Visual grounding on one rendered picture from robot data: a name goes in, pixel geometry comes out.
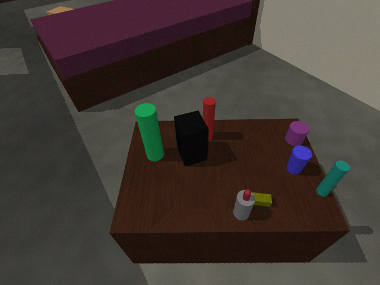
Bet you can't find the bed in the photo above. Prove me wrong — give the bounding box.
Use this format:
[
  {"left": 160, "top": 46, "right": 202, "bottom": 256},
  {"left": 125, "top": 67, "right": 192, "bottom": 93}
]
[{"left": 31, "top": 0, "right": 260, "bottom": 112}]

